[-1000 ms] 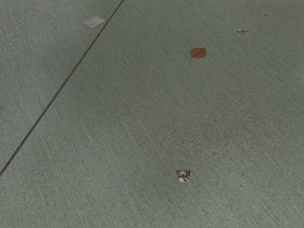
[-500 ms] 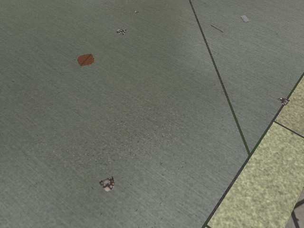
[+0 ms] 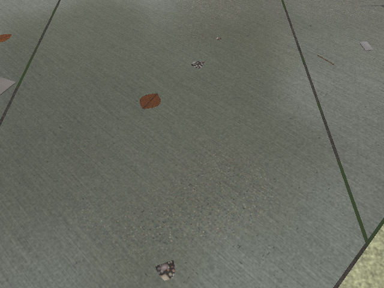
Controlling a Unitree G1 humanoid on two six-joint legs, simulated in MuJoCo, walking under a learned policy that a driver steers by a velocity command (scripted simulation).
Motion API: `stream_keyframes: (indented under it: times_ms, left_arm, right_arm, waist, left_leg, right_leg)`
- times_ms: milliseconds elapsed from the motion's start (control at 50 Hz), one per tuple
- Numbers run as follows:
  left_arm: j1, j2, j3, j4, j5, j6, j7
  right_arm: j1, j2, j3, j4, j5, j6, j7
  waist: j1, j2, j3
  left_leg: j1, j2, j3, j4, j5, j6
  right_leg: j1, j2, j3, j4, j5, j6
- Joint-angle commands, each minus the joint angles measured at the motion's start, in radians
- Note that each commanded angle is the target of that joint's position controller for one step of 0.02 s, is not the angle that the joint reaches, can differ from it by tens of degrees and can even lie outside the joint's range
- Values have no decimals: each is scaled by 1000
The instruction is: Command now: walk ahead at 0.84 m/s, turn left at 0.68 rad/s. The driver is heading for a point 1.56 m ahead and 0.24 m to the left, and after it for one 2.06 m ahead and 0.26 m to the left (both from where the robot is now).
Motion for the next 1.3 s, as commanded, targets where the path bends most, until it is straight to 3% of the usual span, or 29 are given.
stream_keyframes:
  times_ms: [20, 100, 160, 180, 200, 220, 240, 280, 320, 420, 480, 540, 580, 620, 640, 660, 680, 720, 740, 820, 880, 980, 1040, 1060, 1080, 1100, 1140, 1200, 1300]
  left_arm:
    - [-14, 97, 18, -26, -1, -31, 2]
    - [25, 137, 18, 11, 0, -34, 20]
    - [-21, 242, 49, -2, 22, 9, 51]
    - [-54, 265, 57, -25, 22, 19, 45]
    - [-71, 210, 46, -33, 18, 13, 27]
    - [-75, 60, 5, -134, -1, -13, 0]
    - [-197, 136, 9, -190, 3, -39, -2]
    - [-210, 136, -4, -205, 1, -61, -4]
    - [-164, 122, -14, -195, 38, -23, -7]
    - [-350, 80, -39, -283, 28, 25, -30]
    - [-422, 48, -51, -281, 4, 12, -46]
    - [-460, 80, -38, -271, -10, 9, -38]
    - [-374, 135, -14, -240, -9, 6, -32]
    - [-8, 211, 24, -124, -30, 15, -11]
    - [210, 246, 46, -62, -30, 25, 5]
    - [242, 350, 81, -44, 0, 30, 12]
    - [147, 289, 76, -45, -12, 38, -11]
    - [18, 183, 64, -57, -18, 30, -23]
    - [25, 148, 55, -37, -19, 27, -20]
    - [29, 168, 50, -4, -27, -1, -13]
    - [0, 185, 64, -28, -31, -9, -13]
    - [72, 227, 90, -15, -51, -5, -18]
    - [41, 280, 102, -20, -36, -2, -14]
    - [7, 214, 85, -45, -32, -13, -16]
    - [101, 39, 41, -90, -75, -15, -7]
    - [59, 103, 34, -111, -58, 0, -3]
    - [-123, 152, 47, -109, -20, 22, -17]
    - [-198, 78, 35, -143, 0, 62, -54]
    - [-358, 62, 4, -268, 0, 85, -87]
  right_arm:
    - [-214, -35, 8, -137, -4, -17, 22]
    - [-274, -8, 34, -173, 0, -13, 31]
    - [38, -93, 3, -95, 11, -9, 7]
    - [243, -157, -27, -32, 6, -17, -8]
    - [305, -211, -57, 6, 2, -19, -31]
    - [180, -298, -73, -20, -11, -4, -42]
    - [200, -289, -80, -45, 6, -4, -42]
    - [187, -215, -64, -4, 7, -21, -59]
    - [96, -170, -42, -21, 4, -47, -73]
    - [115, -133, -19, -7, 17, -103, -59]
    - [195, -130, -18, 32, 39, -124, -51]
    - [240, -161, -16, 69, 26, -137, -58]
    - [224, -211, -27, 79, 3, -132, -78]
    - [138, -230, -36, 71, -45, -101, -97]
    - [66, -212, -32, 59, -52, -91, -103]
    - [148, -63, 4, 5, -14, -103, -83]
    - [173, -64, 23, -13, -4, -132, -67]
    - [-4, -103, 40, -55, -19, -148, -65]
    - [-56, -92, 47, -75, -34, -146, -61]
    - [-105, -50, 78, -150, -65, -90, -47]
    - [-284, -37, 100, -222, -31, -96, -28]
    - [-329, -58, 88, -228, -12, -102, -41]
    - [-28, -145, 39, -149, -15, -116, -76]
    - [191, -218, 7, -122, -33, -120, -100]
    - [237, -288, -13, -113, -75, -116, -104]
    - [179, -274, -28, -106, -47, -101, -100]
    - [62, -105, 7, -99, -36, -101, -90]
    - [135, -28, 26, -5, -18, -115, -83]
    - [72, -45, 21, 31, -2, -148, -71]
  waist:
    - [23, -119, 208]
    - [4, -125, 160]
    - [-184, -209, -52]
    - [-272, -180, -149]
    - [-275, -49, -158]
    - [-120, 234, -162]
    - [-189, 40, -223]
    - [-93, -114, -12]
    - [2, -131, 66]
    - [-17, -71, 184]
    - [-87, -44, 137]
    - [-117, -3, 93]
    - [-50, 67, 5]
    - [143, 95, -151]
    - [266, 51, -213]
    - [156, -293, -277]
    - [95, -335, -349]
    - [63, -29, -114]
    - [37, 28, -31]
    - [-55, -44, 102]
    - [-20, -75, 155]
    - [47, -97, 71]
    - [-113, -70, -139]
    - [-208, -16, -268]
    - [-137, 260, -421]
    - [-119, 277, -394]
    - [-118, 36, -99]
    - [-68, 57, 10]
    - [8, 56, 94]
  left_leg:
    - [-135, 34, 67, -79, 64, 25]
    - [128, -47, 247, -290, 32, 105]
    - [462, -149, 241, -303, -165, 166]
    - [728, -172, 172, -369, -231, 201]
    - [956, -93, 2, -476, -289, 240]
    - [1158, 164, -585, -648, -479, 388]
    - [1166, 202, -777, -785, -487, 413]
    - [890, 184, -652, -880, -358, 334]
    - [653, 81, -477, -892, -269, 301]
    - [392, -39, -278, -1013, -29, 250]
    - [498, -33, -206, -1036, 310, 179]
    - [786, 15, -137, -996, 690, 113]
    - [947, 67, -100, -855, 1025, 74]
    - [958, 92, -43, -457, 1209, 58]
    - [789, 54, 8, -99, 1048, 50]
    - [307, -115, 18, 420, 144, -25]
    - [94, -187, -69, 510, -284, -23]
    - [37, -44, -119, 390, -147, -3]
    - [76, -12, -105, 297, -146, -3]
    - [125, 52, -60, 45, -218, -61]
    - [290, 49, 1, -314, 40, -99]
    - [457, -15, 13, -565, 212, -83]
    - [821, -32, 3, -589, -4, -48]
    - [1057, 144, -158, -573, -291, -16]
    - [1309, 473, -670, -708, -577, 76]
    - [1231, 472, -882, -831, -738, 119]
    - [959, 351, -493, -823, -440, 75]
    - [806, 250, -185, -852, -56, 18]
    - [694, 223, 104, -951, 226, -7]
  right_leg:
    - [-113, -245, 9, -150, 287, -45]
    - [-79, -252, -124, -33, 1136, 6]
    - [-21, -319, -117, 449, 1631, 10]
    - [-152, -317, -94, 737, 1501, -11]
    - [-405, -200, -93, 1093, 766, -13]
    - [-893, 4, -5, 1470, -100, 46]
    - [-999, -23, 206, 1512, -9, 24]
    - [-968, -121, 216, 1320, 63, 19]
    - [-863, -166, 210, 1210, 12, 49]
    - [-788, -196, 96, 780, 241, 86]
    - [-649, -142, 41, 511, 544, 34]
    - [-648, -82, -3, 382, 563, -36]
    - [-569, -10, -7, 359, 417, -70]
    - [-289, 40, -2, 381, 270, -100]
    - [-60, -18, 62, 395, 175, -137]
    - [266, -254, 542, 432, -15, -306]
    - [308, -343, 1031, 158, -119, -377]
    - [45, -303, 830, 97, -127, -335]
    - [-105, -255, 735, 79, -62, -298]
    - [-424, -144, 578, -3, 44, -293]
    - [-604, -75, 484, -82, 150, -250]
    - [-381, -96, 496, 28, 499, -163]
    - [-350, -50, 457, 506, 750, -100]
    - [-497, -8, 403, 810, 538, -93]
    - [-794, 82, 294, 1140, -187, -71]
    - [-929, 11, 239, 1261, -96, -85]
    - [-960, -84, 202, 1191, 62, -81]
    - [-929, -135, 191, 1149, 61, -68]
    - [-946, -153, 133, 975, 252, -63]
Keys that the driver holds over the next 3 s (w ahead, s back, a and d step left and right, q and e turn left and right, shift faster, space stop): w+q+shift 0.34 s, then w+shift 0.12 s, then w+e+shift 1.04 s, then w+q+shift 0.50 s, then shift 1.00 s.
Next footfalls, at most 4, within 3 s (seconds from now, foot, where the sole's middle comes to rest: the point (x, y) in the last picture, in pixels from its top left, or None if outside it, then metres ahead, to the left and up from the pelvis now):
0.20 left None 0.30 0.10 -0.77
0.64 right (172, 215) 0.79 0.15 -0.77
1.06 left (108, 150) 1.12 0.46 -0.77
1.50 right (167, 93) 1.51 0.21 -0.77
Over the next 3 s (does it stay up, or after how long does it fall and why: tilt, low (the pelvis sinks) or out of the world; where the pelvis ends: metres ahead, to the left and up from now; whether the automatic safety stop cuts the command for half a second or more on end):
stays up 2.19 0.12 0.01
